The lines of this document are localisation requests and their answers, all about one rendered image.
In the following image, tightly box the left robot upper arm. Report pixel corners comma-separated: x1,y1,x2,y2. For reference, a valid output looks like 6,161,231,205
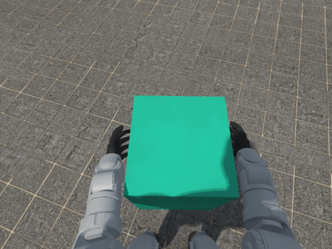
74,238,124,249

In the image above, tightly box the right robot upper arm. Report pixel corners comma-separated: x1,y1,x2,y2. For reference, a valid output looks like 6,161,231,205
241,228,301,249

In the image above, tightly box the robot left thigh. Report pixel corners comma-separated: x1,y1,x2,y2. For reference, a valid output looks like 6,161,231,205
127,234,159,249

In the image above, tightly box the left robot hand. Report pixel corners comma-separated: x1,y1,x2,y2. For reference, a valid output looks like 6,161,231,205
106,125,130,160

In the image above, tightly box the right robot forearm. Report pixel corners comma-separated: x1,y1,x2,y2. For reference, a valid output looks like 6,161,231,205
236,148,302,249

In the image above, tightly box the carton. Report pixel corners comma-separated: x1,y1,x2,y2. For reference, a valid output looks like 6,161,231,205
123,95,240,210

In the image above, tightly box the left robot forearm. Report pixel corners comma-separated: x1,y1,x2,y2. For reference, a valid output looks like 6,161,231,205
72,153,125,249

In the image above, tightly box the left robot shin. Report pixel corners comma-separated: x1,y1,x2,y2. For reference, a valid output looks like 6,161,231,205
143,230,156,239

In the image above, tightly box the right robot hand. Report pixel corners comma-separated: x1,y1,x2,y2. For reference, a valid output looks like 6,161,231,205
229,121,251,158

